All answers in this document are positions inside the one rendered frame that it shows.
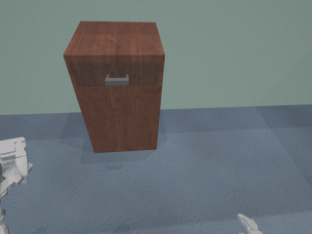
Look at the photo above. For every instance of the right robot hand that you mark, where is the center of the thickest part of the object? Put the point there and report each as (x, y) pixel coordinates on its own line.
(249, 224)

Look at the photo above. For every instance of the left robot forearm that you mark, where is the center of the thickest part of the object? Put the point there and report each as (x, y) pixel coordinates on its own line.
(3, 227)

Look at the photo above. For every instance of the left robot hand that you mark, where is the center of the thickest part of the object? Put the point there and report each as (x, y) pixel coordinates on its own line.
(14, 160)

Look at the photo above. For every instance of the handle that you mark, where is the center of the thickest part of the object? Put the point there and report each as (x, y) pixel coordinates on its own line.
(117, 81)

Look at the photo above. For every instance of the drawer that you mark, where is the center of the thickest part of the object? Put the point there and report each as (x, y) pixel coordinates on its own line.
(93, 73)

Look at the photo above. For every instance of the cabinet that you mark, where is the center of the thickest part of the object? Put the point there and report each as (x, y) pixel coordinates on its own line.
(118, 118)

